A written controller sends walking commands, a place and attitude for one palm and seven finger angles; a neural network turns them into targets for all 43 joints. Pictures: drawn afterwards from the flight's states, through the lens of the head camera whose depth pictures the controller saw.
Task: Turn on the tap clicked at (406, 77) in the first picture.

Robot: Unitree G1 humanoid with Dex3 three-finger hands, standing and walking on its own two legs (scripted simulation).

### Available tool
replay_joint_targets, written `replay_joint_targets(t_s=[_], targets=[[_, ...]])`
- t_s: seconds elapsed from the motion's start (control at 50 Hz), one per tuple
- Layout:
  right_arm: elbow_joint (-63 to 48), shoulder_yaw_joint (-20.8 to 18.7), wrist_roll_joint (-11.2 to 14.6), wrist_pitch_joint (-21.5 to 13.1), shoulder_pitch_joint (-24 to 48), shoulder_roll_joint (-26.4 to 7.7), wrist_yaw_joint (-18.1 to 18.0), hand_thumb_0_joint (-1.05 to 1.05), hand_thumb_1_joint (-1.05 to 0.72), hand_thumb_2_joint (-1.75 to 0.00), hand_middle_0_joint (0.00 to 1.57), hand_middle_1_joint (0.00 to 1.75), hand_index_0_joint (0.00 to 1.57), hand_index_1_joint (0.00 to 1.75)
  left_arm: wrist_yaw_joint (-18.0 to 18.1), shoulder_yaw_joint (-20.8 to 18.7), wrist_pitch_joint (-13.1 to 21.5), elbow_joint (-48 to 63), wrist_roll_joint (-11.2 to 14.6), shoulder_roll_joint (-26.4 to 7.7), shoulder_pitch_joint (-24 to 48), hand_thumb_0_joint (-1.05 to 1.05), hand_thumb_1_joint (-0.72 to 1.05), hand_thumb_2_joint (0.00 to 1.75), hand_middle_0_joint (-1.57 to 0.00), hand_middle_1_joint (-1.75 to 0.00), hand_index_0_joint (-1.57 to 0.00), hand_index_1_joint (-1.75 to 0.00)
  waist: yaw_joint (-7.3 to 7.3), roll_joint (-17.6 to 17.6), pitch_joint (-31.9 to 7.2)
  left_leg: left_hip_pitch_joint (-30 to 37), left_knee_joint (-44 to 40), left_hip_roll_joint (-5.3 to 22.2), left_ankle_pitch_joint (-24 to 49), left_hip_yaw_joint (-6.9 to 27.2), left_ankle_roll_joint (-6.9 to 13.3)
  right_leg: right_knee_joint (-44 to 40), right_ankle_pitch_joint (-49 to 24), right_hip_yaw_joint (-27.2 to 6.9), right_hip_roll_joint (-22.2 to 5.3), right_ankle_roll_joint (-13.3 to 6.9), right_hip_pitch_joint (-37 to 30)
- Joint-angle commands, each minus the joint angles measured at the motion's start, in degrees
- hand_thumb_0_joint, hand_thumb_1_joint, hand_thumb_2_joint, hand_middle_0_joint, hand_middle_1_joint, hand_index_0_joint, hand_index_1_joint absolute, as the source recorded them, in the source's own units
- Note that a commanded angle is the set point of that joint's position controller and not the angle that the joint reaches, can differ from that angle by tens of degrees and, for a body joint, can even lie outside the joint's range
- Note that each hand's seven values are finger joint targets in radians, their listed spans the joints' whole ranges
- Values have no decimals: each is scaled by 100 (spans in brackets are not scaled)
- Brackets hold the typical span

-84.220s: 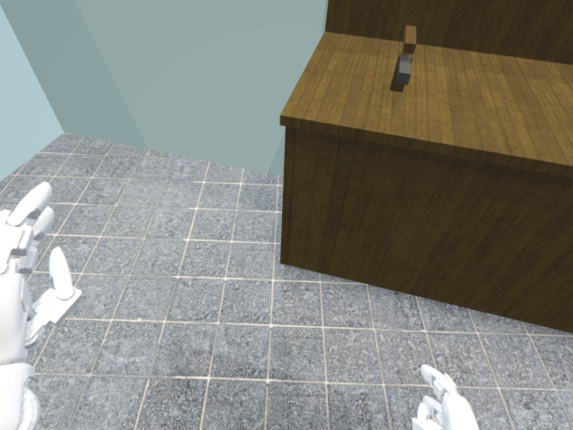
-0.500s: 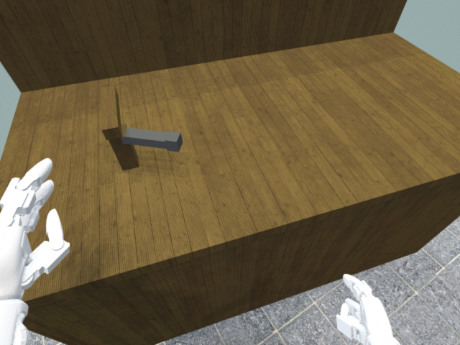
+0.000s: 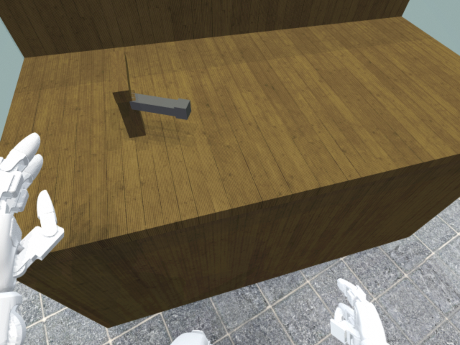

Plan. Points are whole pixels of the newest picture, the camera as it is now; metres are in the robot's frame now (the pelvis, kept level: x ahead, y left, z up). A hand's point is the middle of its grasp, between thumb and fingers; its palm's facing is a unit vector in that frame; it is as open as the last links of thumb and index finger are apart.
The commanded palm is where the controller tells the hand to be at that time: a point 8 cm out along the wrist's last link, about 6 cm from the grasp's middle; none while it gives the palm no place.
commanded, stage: step back with the hand held close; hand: left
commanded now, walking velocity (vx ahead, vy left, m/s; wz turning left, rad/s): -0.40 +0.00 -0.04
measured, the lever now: (182, 109) +0.52 +0.14 +0.11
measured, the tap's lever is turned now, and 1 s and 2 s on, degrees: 62 62 62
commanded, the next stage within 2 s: stop stepping back and stand still in 0.44 s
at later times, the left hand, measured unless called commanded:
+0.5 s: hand out of the picture +0.10 +0.19 +0.18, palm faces +0.28 -0.89 -0.37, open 7.4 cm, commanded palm +0.04 +0.26 +0.19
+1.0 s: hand out of the picture -0.04 +0.22 +0.19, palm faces +0.43 -0.82 -0.37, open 7.4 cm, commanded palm -0.10 +0.26 +0.19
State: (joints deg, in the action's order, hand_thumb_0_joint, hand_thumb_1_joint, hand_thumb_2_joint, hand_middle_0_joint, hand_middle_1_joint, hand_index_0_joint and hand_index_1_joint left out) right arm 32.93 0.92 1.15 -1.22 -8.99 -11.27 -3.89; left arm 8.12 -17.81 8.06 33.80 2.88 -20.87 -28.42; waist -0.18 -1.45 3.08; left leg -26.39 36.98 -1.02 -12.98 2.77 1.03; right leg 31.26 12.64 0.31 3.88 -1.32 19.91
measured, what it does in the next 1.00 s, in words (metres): walks backwards: right foot, then left foot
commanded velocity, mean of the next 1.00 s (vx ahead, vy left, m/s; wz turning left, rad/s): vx -0.06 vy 0.00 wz -0.02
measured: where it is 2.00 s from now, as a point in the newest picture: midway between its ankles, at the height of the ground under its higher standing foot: outside the picture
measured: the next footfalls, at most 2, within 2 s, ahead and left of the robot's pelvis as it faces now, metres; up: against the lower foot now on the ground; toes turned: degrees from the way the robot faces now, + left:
right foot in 0.42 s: -0.07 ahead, -0.16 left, +0.00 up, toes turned -1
left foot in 0.70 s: -0.22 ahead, +0.06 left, +0.00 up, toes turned +3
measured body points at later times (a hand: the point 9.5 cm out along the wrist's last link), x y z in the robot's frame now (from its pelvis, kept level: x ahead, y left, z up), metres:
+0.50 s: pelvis -0.13 -0.02 +0.00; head -0.10 -0.01 +0.45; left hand +0.08 +0.24 +0.20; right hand +0.05 -0.24 -0.08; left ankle -0.02 +0.09 -0.70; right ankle -0.11 -0.16 -0.73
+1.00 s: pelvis -0.25 -0.02 -0.01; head -0.29 -0.02 +0.44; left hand -0.07 +0.26 +0.20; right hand -0.13 -0.25 -0.10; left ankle -0.25 +0.10 -0.73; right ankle -0.21 -0.13 -0.73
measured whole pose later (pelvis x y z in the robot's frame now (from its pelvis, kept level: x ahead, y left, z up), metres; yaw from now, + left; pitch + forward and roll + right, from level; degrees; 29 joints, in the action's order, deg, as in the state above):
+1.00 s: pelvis -0.25 -0.02 -0.01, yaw +1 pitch -2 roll -1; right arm 36.6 2.0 1.8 -4.9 -17.8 -10.6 -2.0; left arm 7.7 -20.8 8.5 26.6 2.3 -22.4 -23.9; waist 1.3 -0.8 -2.5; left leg -17.5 42.5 1.8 -23.3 -0.6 1.5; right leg 37.2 18.1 4.0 0.0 -0.6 18.5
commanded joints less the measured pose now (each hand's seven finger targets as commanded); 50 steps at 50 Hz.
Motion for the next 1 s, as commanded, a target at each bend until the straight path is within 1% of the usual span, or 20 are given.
replay_joint_targets(t_s=[0.0, 0.08, 0.12, 0.2, 0.36, 0.4, 0.44, 0.46, 0.52, 0.56, 0.62, 0.66, 0.7, 0.72, 0.74, 0.8, 0.88, 0.94, 0.96, 0.98], targets=[[-919, -357, 8, -230, 366, -627, -37, 0, -90, -90, 20, 30, 20, 30, 183, -931, 472, 1746, 85, -1219, -13, 0, 90, 90, -20, -30, -20, -30, 75, 672, -1284, 1163, 1037, 244, -397, 184, -148, -971, -1716, -1307, -2184, -758, 428], [-938, -359, -51, -198, 577, -712, -121, 0, -90, -90, 20, 30, 20, 30, 208, -1199, 510, 1589, 70, -1250, -297, 0, 90, 90, -20, -30, -20, -30, -2, -666, -1028, 772, -1215, 1133, 1436, 966, 200, 354, -1030, -387, -874, 5, 154], [-874, -375, -135, -316, 332, -578, -83, 0, -90, -90, 20, 30, 20, 30, 199, -1233, 498, 1498, 65, -1278, -339, 0, 90, 90, -20, -30, -20, -30, 3, -1202, -1646, 1674, -1463, 1796, 3614, 1635, 516, 1664, 1298, -307, -382, 187, 736], [-569, -441, -172, -582, 24, -661, 6, 0, -90, -90, 20, 30, 20, 30, 180, -890, 449, 1402, 52, -913, 132, 0, 90, 90, -20, -30, -20, -30, 35, -628, -1575, 2260, -1289, 1857, 3893, 1091, 683, 2446, 1583, -623, -347, 248, 1227], [-756, -325, -157, -627, 451, -836, 44, 0, -90, -90, 20, 30, 20, 30, 133, -833, 268, 1409, -46, -1061, 371, 0, 90, 90, -20, -30, -20, -30, -60, -1126, -1092, 599, -1783, 1347, -497, 861, 376, -218, 249, -32, -213, 215, -656], [-808, -306, -137, -593, 514, -718, 58, 0, -90, -90, 20, 30, 20, 30, 74, -866, 408, 1456, -27, -1077, 360, 0, 90, 90, -20, -30, -20, -30, -116, -518, -1089, 405, -790, 878, -1319, 409, 84, -1240, -521, -36, -516, 46, -758], [-817, -322, -18, -596, 503, -484, 12, 0, -90, -90, 20, 30, 20, 30, 77, -963, 569, 1565, 71, -1327, 354, 0, 90, 90, -20, -30, -20, -30, -101, 1533, -1170, 372, 2734, -180, -1684, -562, -448, -1871, -1030, -1459, -2273, -886, 388], [-728, -438, 21, -592, 431, -595, -5, 0, -90, -90, 20, 30, 20, 30, 85, -1087, 536, 1411, 126, -1381, 144, 0, 90, 90, -20, -30, -20, -30, -140, 2001, -1342, -8, 4203, -323, -2029, -119, -466, -1778, -1931, -1577, -2520, -1122, 514], [-854, -162, -77, -356, 709, -203, 66, 0, -90, -90, 20, 30, 20, 30, -32, -1041, 507, 1118, 81, -1096, -123, 0, 90, 90, -20, -30, -20, -30, 208, 771, -1242, -281, 4592, 134, -1353, 63, -487, -681, -2928, -654, -1972, -831, 276], [-902, -181, -19, -253, 613, -364, 54, 0, -90, -90, 20, 30, 20, 30, 6, -1018, 482, 1085, 57, -1141, 33, 0, 90, 90, -20, -30, -20, -30, 261, 381, -1140, 134, 2690, 434, -1192, 71, -325, -418, -2213, -475, -1854, -552, 223], [-915, -394, 58, -446, 278, -688, -46, 0, -90, -90, 20, 30, 20, 30, 145, -1128, 413, 1002, 66, -1122, 66, 0, 90, 90, -20, -30, -20, -30, 195, 820, -1288, 1004, 451, 327, -1184, -100, -32, -226, -634, -990, -1834, -453, 300], [-898, -482, 54, -591, 6, -881, -112, 0, -90, -90, 20, 30, 20, 30, 204, -1118, 404, 1096, 63, -1128, 17, 0, 90, 90, -20, -30, -20, -30, 224, 73, -1302, 1584, -1643, 477, -628, -188, 118, 679, -256, -671, -1329, -206, 103], [-924, -582, 1, -732, -53, -951, -99, 0, -90, -90, 20, 30, 20, 30, 228, -1071, 496, 1756, -6, -1264, 575, 0, 90, 90, -20, -30, -20, -30, 224, -1892, -920, 2210, -2008, 1564, 1575, 807, 599, 3021, 1478, 93, -225, 145, 1392], [-808, -587, -14, -791, -125, -880, -84, 0, -90, -90, 20, 30, 20, 30, 244, -1177, 506, 1525, -185, -1332, 372, 0, 90, 90, -20, -30, -20, -30, 229, -1564, -1198, 2115, -1425, 1518, 2563, 735, 695, 3550, 1659, 52, -204, 123, 1595], [-781, -427, -75, -831, 92, -724, -4, 0, -90, -90, 20, 30, 20, 30, 217, -939, 519, 1851, -134, -1238, 960, 0, 90, 90, -20, -30, -20, -30, 410, -2077, -465, 1455, -1848, 1731, 1929, 1814, 772, 3943, 1598, -270, -418, 176, 2004], [-248, -417, 102, -896, -73, -779, 201, 0, -90, -90, 20, 30, 20, 30, 147, -628, 448, 869, -146, -866, 948, 0, 90, 90, -20, -30, -20, -30, 228, -281, 23, 1086, -1824, 1838, 538, 1318, 1056, 3837, 862, -432, -646, 126, 2018], [-404, -297, 47, -758, 54, -839, 112, 0, -90, -90, 20, 30, 20, 30, 47, -570, 285, 267, -55, -819, 1077, 0, 90, 90, -20, -30, -20, -30, 150, -1073, 7, 348, -1629, 1470, -1015, 683, 748, 1300, 941, 231, -508, 117, 237], [-523, -264, 47, -645, 151, -833, 84, 0, -90, -90, 20, 30, 20, 30, -23, -720, 249, -204, -45, -910, 875, 0, 90, 90, -20, -30, -20, -30, -10, -57, -347, -352, -142, 905, -2159, 235, 523, -80, 457, 537, -270, 93, -1294], [-537, -271, 74, -594, 124, -733, 110, 0, -90, -90, 20, 30, 20, 30, -80, -613, 204, -303, -58, -870, 708, 0, 90, 90, -20, -30, -20, -30, 60, 993, -520, -549, 1352, 348, -2007, -230, 386, -452, 372, 7, -678, -139, -1476], [-654, -342, 130, -532, 324, -695, 123, 0, -90, -90, 20, 30, 20, 30, -119, -630, 208, -86, -1, -989, 907, 0, 90, 90, -20, -30, -20, -30, 51, 2109, -633, -953, 3129, -67, -1934, -443, 199, -1351, 1398, -1940, -1817, -636, -1145]])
